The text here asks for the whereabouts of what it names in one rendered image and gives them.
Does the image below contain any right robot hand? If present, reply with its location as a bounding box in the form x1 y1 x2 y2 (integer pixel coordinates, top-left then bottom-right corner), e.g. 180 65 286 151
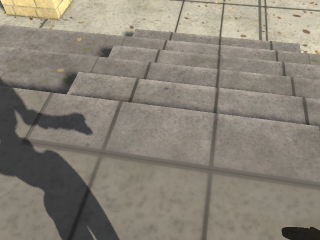
281 227 320 240

